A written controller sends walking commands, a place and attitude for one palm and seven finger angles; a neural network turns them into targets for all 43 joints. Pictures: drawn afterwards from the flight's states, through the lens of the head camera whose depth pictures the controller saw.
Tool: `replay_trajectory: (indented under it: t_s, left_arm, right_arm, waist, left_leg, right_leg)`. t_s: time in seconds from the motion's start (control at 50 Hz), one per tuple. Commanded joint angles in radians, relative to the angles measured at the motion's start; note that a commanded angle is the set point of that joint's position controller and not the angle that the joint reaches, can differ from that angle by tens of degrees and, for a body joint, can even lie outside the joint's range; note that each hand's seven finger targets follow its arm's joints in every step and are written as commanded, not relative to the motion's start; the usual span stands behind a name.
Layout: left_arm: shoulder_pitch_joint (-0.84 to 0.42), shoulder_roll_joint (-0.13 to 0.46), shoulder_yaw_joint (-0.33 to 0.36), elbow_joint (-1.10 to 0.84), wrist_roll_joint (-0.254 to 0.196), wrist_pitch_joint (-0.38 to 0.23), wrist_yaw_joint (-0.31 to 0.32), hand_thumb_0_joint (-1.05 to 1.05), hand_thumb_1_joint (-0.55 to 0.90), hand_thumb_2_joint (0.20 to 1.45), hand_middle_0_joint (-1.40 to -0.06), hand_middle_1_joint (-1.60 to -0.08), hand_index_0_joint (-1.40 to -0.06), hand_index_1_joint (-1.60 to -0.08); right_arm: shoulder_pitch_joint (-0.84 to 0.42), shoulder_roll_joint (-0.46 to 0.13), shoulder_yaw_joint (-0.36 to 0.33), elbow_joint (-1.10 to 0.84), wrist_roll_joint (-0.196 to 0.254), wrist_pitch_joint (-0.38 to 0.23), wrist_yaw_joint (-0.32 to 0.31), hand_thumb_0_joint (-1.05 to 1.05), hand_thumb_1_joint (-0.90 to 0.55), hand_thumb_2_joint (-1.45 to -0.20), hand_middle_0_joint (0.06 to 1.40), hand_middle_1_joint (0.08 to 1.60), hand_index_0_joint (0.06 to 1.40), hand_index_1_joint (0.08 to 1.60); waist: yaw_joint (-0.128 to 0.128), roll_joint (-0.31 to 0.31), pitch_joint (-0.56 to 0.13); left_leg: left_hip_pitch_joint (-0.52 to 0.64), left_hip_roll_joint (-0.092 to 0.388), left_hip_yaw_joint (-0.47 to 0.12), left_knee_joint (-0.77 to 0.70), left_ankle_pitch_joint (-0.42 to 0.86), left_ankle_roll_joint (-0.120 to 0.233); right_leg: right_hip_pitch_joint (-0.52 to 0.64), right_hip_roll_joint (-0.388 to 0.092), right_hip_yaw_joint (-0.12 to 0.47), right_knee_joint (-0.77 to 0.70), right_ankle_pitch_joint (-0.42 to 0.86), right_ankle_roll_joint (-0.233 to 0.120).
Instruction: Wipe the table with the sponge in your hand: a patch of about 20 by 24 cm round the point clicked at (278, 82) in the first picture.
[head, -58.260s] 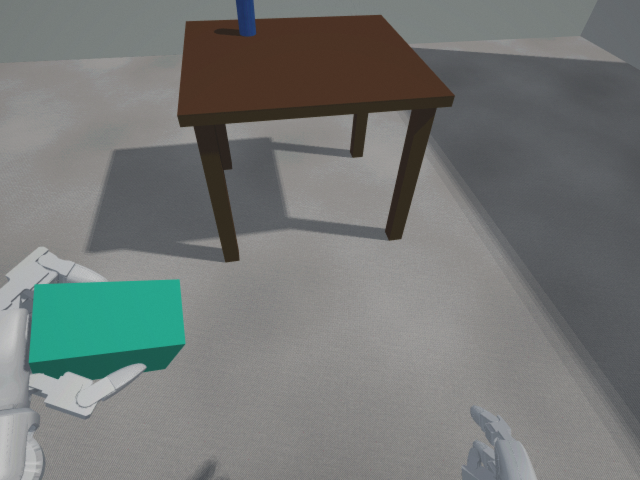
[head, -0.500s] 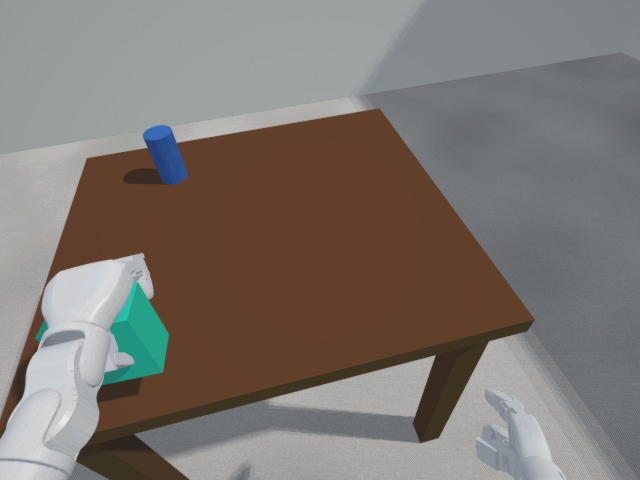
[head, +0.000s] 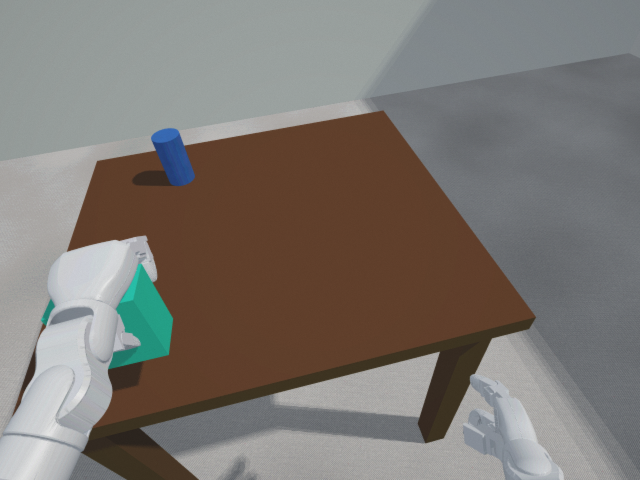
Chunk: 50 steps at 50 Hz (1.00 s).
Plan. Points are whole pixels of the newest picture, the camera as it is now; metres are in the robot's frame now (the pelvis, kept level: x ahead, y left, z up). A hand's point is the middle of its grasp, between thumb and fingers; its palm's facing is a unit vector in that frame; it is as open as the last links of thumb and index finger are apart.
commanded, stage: bring the sponge back beside the body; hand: left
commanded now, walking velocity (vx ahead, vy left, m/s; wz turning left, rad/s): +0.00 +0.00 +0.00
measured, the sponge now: (121, 327) +0.26 +0.32 +0.05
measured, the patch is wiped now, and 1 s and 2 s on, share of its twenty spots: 1.00 1.00 1.00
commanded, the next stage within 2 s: step back with the hand held close in 1.58 s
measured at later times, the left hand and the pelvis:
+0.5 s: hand (115, 322) +0.24 +0.29 +0.10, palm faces +0.02 -0.09 -1.00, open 10.5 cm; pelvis +0.00 -0.01 +0.00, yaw +0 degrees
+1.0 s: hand (106, 356) +0.20 +0.28 +0.10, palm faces +0.02 -0.12 -0.99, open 10.5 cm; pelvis -0.01 +0.00 +0.00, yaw -1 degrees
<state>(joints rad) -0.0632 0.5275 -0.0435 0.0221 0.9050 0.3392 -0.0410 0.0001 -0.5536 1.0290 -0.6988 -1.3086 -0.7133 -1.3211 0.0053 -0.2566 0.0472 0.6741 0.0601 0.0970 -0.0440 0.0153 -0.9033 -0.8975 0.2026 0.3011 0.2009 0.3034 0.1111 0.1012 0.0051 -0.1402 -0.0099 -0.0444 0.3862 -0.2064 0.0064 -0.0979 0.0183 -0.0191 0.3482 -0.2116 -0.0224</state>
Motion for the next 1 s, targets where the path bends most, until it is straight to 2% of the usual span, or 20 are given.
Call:
replay_trajectory:
  t_s: [0.0, 0.02, 0.04, 0.06, 0.1, 0.12, 0.18, 0.22, 0.24, 0.32, 0.36, 0.48, 0.52, 0.68, 0.72, 0.78, 0.82, 0.9, 0.92, 0.98]
  left_arm:
    - [-0.252, 0.221, 0.126, -0.237, 0.017, -0.021, 0.031, 0.000, 0.100, 1.300, -1.200, -1.600, -1.200, -1.600]
    - [-0.223, 0.252, 0.163, -0.279, 0.010, -0.032, 0.032, 0.000, 0.100, 1.300, -1.200, -1.600, -1.200, -1.600]
    - [-0.210, 0.221, 0.137, -0.271, 0.011, -0.033, 0.029, 0.000, 0.100, 1.300, -1.200, -1.600, -1.200, -1.600]
    - [-0.214, 0.244, 0.156, -0.273, 0.014, -0.043, 0.032, 0.000, 0.100, 1.300, -1.200, -1.600, -1.200, -1.600]
    - [-0.173, 0.244, 0.165, -0.301, 0.012, -0.054, 0.038, 0.000, 0.100, 1.300, -1.200, -1.600, -1.200, -1.600]
    - [-0.184, 0.280, 0.202, -0.333, 0.011, -0.059, 0.045, 0.000, 0.100, 1.300, -1.200, -1.600, -1.200, -1.600]
    - [-0.194, 0.279, 0.209, -0.265, 0.020, -0.050, 0.066, 0.000, 0.100, 1.300, -1.200, -1.600, -1.200, -1.600]
    - [-0.178, 0.339, 0.271, -0.299, 0.007, -0.053, 0.085, 0.000, 0.100, 1.300, -1.200, -1.600, -1.200, -1.600]
    - [-0.177, 0.309, 0.248, -0.290, 0.011, -0.046, 0.087, 0.000, 0.100, 1.300, -1.200, -1.600, -1.200, -1.600]
    - [-0.119, 0.275, 0.225, -0.326, -0.016, -0.033, 0.079, 0.000, 0.100, 1.300, -1.200, -1.600, -1.200, -1.600]
    - [-0.096, 0.234, 0.178, -0.326, -0.025, -0.026, 0.064, 0.000, 0.100, 1.300, -1.200, -1.600, -1.200, -1.600]
    - [-0.033, 0.240, 0.181, -0.381, -0.020, -0.025, 0.036, 0.000, 0.100, 1.300, -1.200, -1.600, -1.200, -1.600]
    - [-0.043, 0.286, 0.225, -0.433, -0.016, -0.039, 0.048, 0.000, 0.100, 1.300, -1.200, -1.600, -1.200, -1.600]
    - [-0.011, 0.247, 0.214, -0.415, -0.005, -0.023, 0.091, 0.000, 0.100, 1.300, -1.200, -1.600, -1.200, -1.600]
    - [-0.001, 0.255, 0.222, -0.461, -0.009, -0.013, 0.091, 0.000, 0.100, 1.300, -1.200, -1.600, -1.200, -1.600]
    - [0.048, 0.205, 0.172, -0.446, -0.020, 0.015, 0.071, 0.000, 0.100, 1.300, -1.200, -1.600, -1.200, -1.600]
    - [0.065, 0.229, 0.192, -0.483, -0.028, 0.021, 0.060, 0.000, 0.100, 1.300, -1.200, -1.600, -1.200, -1.600]
    - [0.093, 0.221, 0.177, -0.514, -0.016, 0.015, 0.044, 0.000, 0.100, 1.300, -1.200, -1.600, -1.200, -1.600]
    - [0.094, 0.255, 0.212, -0.547, -0.017, 0.009, 0.049, 0.000, 0.100, 1.300, -1.200, -1.600, -1.200, -1.600]
    - [0.121, 0.237, 0.204, -0.564, -0.004, -0.013, 0.060, 0.000, 0.100, 1.300, -1.200, -1.600, -1.200, -1.600]
  right_arm:
    - [-0.192, -0.112, -0.044, -0.171, -0.004, -0.054, -0.009, 0.000, -0.900, -0.900, 0.200, 0.300, 0.200, 0.300]
    - [-0.203, -0.114, -0.044, -0.181, -0.005, -0.060, -0.008, 0.000, -0.900, -0.900, 0.200, 0.300, 0.200, 0.300]
    - [-0.196, -0.108, -0.041, -0.184, -0.008, -0.063, -0.010, 0.000, -0.900, -0.900, 0.200, 0.300, 0.200, 0.300]
    - [-0.185, -0.111, -0.046, -0.172, -0.007, -0.063, -0.011, 0.000, -0.900, -0.900, 0.200, 0.300, 0.200, 0.300]
    - [-0.181, -0.110, -0.050, -0.178, -0.010, -0.060, -0.009, 0.000, -0.900, -0.900, 0.200, 0.300, 0.200, 0.300]
    - [-0.199, -0.113, -0.046, -0.183, -0.011, -0.066, -0.011, 0.000, -0.900, -0.900, 0.200, 0.300, 0.200, 0.300]
    - [-0.182, -0.116, -0.047, -0.168, -0.013, -0.063, -0.017, 0.000, -0.900, -0.900, 0.200, 0.300, 0.200, 0.300]
    - [-0.197, -0.116, -0.051, -0.173, -0.011, -0.067, -0.017, 0.000, -0.900, -0.900, 0.200, 0.300, 0.200, 0.300]
    - [-0.189, -0.112, -0.050, -0.174, -0.013, -0.069, -0.019, 0.000, -0.900, -0.900, 0.200, 0.300, 0.200, 0.300]
    - [-0.210, -0.113, -0.052, -0.178, -0.007, -0.073, -0.010, 0.000, -0.900, -0.900, 0.200, 0.300, 0.200, 0.300]
    - [-0.199, -0.111, -0.053, -0.179, -0.005, -0.077, -0.010, 0.000, -0.900, -0.900, 0.200, 0.300, 0.200, 0.300]
    - [-0.200, -0.116, -0.049, -0.190, -0.012, -0.075, -0.010, 0.000, -0.900, -0.900, 0.200, 0.300, 0.200, 0.300]
    - [-0.217, -0.113, -0.048, -0.194, -0.012, -0.079, -0.011, 0.000, -0.900, -0.900, 0.200, 0.300, 0.200, 0.300]
    - [-0.213, -0.105, -0.046, -0.186, -0.018, -0.075, -0.009, 0.000, -0.900, -0.900, 0.200, 0.300, 0.200, 0.300]
    - [-0.241, -0.105, -0.046, -0.186, -0.014, -0.077, -0.006, 0.000, -0.900, -0.900, 0.200, 0.300, 0.200, 0.300]
    - [-0.234, -0.107, -0.044, -0.188, -0.016, -0.074, -0.004, 0.000, -0.900, -0.900, 0.200, 0.300, 0.200, 0.300]
    - [-0.258, -0.108, -0.041, -0.197, -0.014, -0.076, -0.005, 0.000, -0.900, -0.900, 0.200, 0.300, 0.200, 0.300]
    - [-0.238, -0.102, -0.040, -0.198, -0.017, -0.070, -0.006, 0.000, -0.900, -0.900, 0.200, 0.300, 0.200, 0.300]
    - [-0.259, -0.105, -0.037, -0.205, -0.018, -0.077, -0.007, 0.000, -0.900, -0.900, 0.200, 0.300, 0.200, 0.300]
    - [-0.230, -0.099, -0.036, -0.202, -0.025, -0.078, -0.007, 0.000, -0.900, -0.900, 0.200, 0.300, 0.200, 0.300]
  waist:
    - [-0.005, -0.011, -0.243]
    - [0.004, 0.006, -0.260]
    - [0.007, -0.011, -0.263]
    - [-0.005, -0.032, -0.260]
    - [0.003, -0.025, -0.246]
    - [0.007, -0.002, -0.238]
    - [0.009, -0.032, -0.199]
    - [0.020, -0.023, -0.212]
    - [0.025, -0.028, -0.239]
    - [0.013, 0.002, -0.209]
    - [0.000, -0.008, -0.199]
    - [0.009, -0.049, -0.199]
    - [0.010, -0.027, -0.197]
    - [0.027, -0.005, -0.171]
    - [0.025, 0.019, -0.181]
    - [0.022, -0.016, -0.177]
    - [0.019, -0.023, -0.163]
    - [0.018, -0.035, -0.159]
    - [0.023, -0.019, -0.153]
    - [0.032, 0.000, -0.166]
  left_leg:
    - [0.073, -0.016, -0.018, -0.023, 0.257, 0.042]
    - [0.079, -0.017, -0.024, -0.023, 0.253, 0.043]
    - [0.080, -0.022, -0.016, -0.011, 0.259, 0.048]
    - [0.083, -0.018, -0.017, -0.009, 0.262, 0.046]
    - [0.078, -0.019, -0.019, -0.010, 0.266, 0.045]
    - [0.077, -0.019, -0.023, -0.014, 0.252, 0.044]
    - [0.062, -0.022, -0.017, -0.013, 0.230, 0.043]
    - [0.063, -0.025, -0.021, -0.009, 0.218, 0.042]
    - [0.065, -0.030, -0.013, 0.001, 0.239, 0.045]
    - [0.070, -0.027, -0.018, 0.004, 0.248, 0.040]
    - [0.065, -0.020, -0.012, 0.006, 0.236, 0.043]
    - [0.066, -0.023, -0.022, 0.012, 0.244, 0.048]
    - [0.065, -0.020, -0.028, 0.008, 0.226, 0.044]
    - [0.064, -0.018, -0.030, -0.004, 0.215, 0.037]
    - [0.071, -0.014, -0.035, -0.011, 0.210, 0.034]
    - [0.067, -0.014, -0.030, -0.005, 0.219, 0.038]
    - [0.061, -0.011, -0.034, -0.011, 0.190, 0.039]
    - [0.055, -0.010, -0.032, -0.010, 0.184, 0.043]
    - [0.055, -0.008, -0.040, -0.012, 0.170, 0.042]
    - [0.065, -0.009, -0.038, -0.007, 0.194, 0.041]
  right_leg:
    - [0.070, 0.011, 0.039, -0.023, 0.232, -0.054]
    - [0.083, 0.018, 0.060, -0.020, 0.226, -0.059]
    - [0.084, 0.012, 0.039, -0.016, 0.242, -0.055]
    - [0.074, 0.013, 0.049, -0.017, 0.247, -0.053]
    - [0.079, 0.012, 0.049, -0.016, 0.256, -0.051]
    - [0.076, 0.018, 0.073, -0.020, 0.240, -0.058]
    - [0.053, 0.014, 0.059, -0.033, 0.212, -0.054]
    - [0.067, 0.016, 0.102, -0.030, 0.210, -0.059]
    - [0.086, 0.010, 0.075, -0.018, 0.239, -0.057]
    - [0.069, 0.012, 0.100, -0.017, 0.266, -0.056]
    - [0.054, 0.007, 0.074, -0.016, 0.244, -0.047]
    - [0.054, 0.007, 0.070, -0.011, 0.261, -0.045]
    - [0.052, 0.014, 0.102, -0.010, 0.232, -0.052]
    - [0.039, 0.015, 0.082, -0.026, 0.181, -0.056]
    - [0.043, 0.020, 0.115, -0.024, 0.169, -0.062]
    - [0.040, 0.013, 0.081, -0.023, 0.187, -0.053]
    - [0.037, 0.016, 0.112, -0.025, 0.158, -0.055]
    - [0.031, 0.009, 0.090, -0.022, 0.139, -0.046]
    - [0.030, 0.019, 0.117, -0.025, 0.119, -0.055]
    - [0.034, 0.018, 0.081, -0.023, 0.135, -0.054]
